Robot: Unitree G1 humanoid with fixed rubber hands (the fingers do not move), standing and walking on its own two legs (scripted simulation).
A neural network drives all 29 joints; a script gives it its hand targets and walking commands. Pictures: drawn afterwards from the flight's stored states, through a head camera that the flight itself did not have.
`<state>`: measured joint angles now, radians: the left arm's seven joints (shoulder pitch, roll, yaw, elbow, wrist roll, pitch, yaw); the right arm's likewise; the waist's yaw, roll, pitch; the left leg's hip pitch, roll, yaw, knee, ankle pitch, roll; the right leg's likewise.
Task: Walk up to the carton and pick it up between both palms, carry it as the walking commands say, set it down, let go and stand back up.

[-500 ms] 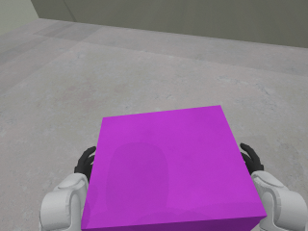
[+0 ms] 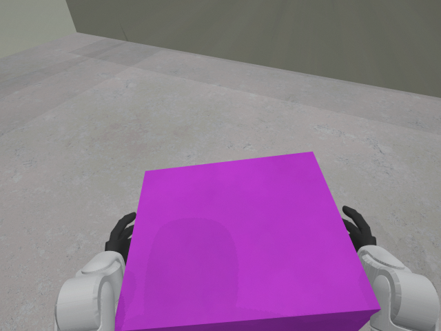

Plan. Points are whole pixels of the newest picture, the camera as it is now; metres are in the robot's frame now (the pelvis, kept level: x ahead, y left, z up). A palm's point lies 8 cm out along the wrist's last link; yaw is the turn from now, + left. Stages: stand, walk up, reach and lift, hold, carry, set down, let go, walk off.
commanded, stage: carry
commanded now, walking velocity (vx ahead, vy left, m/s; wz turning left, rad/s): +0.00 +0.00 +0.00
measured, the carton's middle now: (240, 266) +0.25 -0.02 +0.02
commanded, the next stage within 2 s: none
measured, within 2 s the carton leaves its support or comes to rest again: neither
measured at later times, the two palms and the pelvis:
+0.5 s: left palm (70, 299) +0.19 +0.24 +0.06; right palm (329, 283) +0.19 -0.14 +0.09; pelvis -0.05 +0.05 +0.00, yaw +1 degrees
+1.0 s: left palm (66, 298) +0.19 +0.25 +0.06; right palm (323, 281) +0.20 -0.14 +0.08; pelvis -0.05 +0.06 +0.00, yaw +2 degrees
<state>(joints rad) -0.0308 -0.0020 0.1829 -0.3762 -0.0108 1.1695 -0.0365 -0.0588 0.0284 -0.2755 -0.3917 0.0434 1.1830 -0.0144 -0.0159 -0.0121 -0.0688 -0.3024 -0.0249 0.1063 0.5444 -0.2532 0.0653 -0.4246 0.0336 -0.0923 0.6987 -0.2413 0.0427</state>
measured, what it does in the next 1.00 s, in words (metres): steps on the spot: right foot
